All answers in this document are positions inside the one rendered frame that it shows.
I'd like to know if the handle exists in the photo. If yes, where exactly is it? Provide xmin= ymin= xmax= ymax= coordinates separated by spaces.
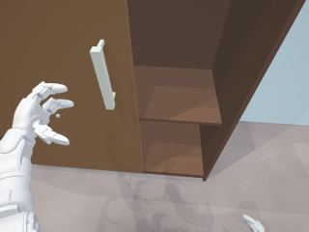
xmin=90 ymin=40 xmax=116 ymax=110

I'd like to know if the robot left upper arm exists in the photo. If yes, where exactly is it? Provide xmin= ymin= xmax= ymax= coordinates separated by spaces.
xmin=0 ymin=211 xmax=41 ymax=232

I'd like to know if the robot right hand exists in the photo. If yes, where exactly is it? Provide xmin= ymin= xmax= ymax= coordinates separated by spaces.
xmin=242 ymin=215 xmax=265 ymax=232

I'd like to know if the robot left hand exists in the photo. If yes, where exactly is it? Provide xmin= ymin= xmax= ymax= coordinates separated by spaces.
xmin=12 ymin=81 xmax=74 ymax=145

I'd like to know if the left robot forearm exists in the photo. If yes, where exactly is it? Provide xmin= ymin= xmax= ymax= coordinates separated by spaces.
xmin=0 ymin=129 xmax=36 ymax=218

